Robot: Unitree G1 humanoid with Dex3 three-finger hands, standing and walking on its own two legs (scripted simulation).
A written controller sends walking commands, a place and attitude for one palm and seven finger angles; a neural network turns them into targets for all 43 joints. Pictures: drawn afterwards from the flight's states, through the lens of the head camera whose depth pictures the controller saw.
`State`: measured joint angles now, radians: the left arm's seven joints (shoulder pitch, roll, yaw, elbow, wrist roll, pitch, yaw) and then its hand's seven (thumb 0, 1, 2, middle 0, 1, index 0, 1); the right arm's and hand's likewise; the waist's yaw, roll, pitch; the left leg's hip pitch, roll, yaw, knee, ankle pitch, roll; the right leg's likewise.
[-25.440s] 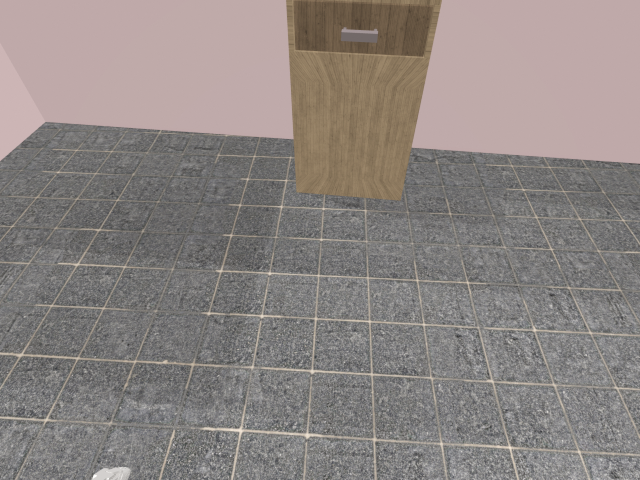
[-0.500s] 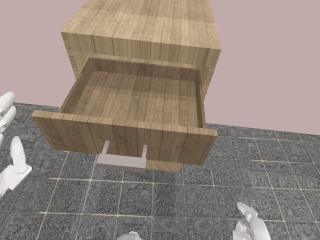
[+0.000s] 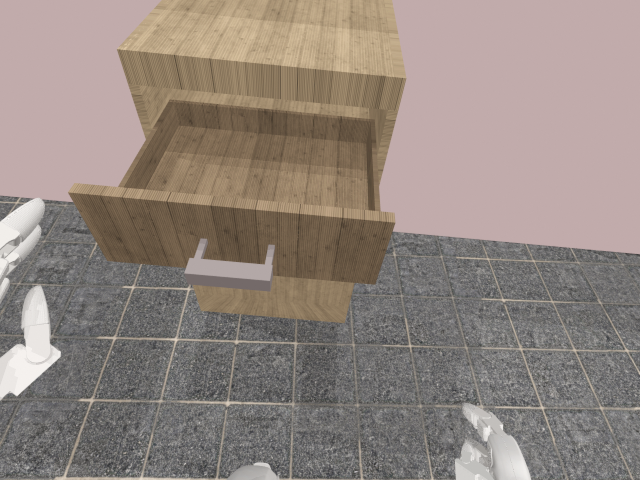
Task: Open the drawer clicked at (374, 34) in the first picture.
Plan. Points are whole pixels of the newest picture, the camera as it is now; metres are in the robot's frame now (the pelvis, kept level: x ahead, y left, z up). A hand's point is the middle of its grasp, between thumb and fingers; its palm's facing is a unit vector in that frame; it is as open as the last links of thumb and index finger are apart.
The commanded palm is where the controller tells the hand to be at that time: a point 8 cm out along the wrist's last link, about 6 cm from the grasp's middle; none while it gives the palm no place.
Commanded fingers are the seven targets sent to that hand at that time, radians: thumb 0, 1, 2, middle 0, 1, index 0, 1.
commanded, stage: stop stepping back and stand still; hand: left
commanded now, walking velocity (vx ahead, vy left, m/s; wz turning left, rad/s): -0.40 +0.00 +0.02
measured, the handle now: (233, 261) +0.41 +0.16 +0.00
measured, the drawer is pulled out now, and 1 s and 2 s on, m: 0.29 0.29 0.29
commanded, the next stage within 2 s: let the arm hang, fingers relaxed in 1.70 s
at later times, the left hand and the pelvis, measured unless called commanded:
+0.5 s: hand out of the picture +0.04 +0.22 +0.16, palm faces +0.42 -0.79 -0.45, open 7.5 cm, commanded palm -0.01 +0.25 +0.19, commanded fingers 0.00 0.90 0.90 -0.20 -0.30 -0.20 -0.30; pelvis -0.13 -0.03 +0.00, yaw +2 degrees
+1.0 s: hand out of the picture -0.01 +0.21 +0.17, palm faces +0.44 -0.80 -0.41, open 7.5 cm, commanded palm -0.07 +0.25 +0.19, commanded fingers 0.00 0.90 0.90 -0.20 -0.30 -0.20 -0.30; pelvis -0.18 -0.04 +0.00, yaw +5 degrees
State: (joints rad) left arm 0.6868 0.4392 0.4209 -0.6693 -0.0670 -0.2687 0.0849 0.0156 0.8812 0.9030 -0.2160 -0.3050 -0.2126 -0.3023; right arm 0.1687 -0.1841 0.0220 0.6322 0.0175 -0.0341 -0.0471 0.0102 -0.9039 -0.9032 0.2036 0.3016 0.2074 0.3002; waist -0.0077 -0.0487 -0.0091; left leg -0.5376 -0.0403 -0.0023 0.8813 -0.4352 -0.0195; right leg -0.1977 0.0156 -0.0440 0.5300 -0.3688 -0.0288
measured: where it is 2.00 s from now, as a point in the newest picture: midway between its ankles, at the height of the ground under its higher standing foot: outside the picture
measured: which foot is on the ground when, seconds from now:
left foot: up 0.00-0.04, down 0.06-0.28, up 0.30-0.52, down 0.54-0.74, up 0.76-0.96, down 0.98-1.00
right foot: down 0.00-1.00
